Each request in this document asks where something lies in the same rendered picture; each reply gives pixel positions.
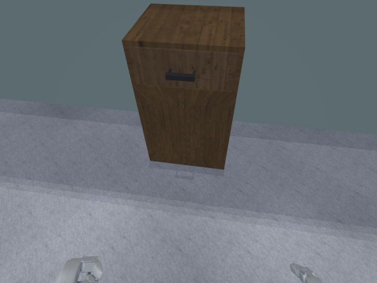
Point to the right robot hand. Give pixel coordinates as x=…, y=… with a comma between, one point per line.
x=305, y=274

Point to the left robot hand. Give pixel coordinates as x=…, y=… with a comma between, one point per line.
x=70, y=271

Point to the handle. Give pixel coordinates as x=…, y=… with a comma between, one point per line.
x=180, y=76

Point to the cabinet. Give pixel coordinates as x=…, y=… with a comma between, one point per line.
x=187, y=126

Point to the drawer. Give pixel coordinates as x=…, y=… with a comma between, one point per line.
x=214, y=70

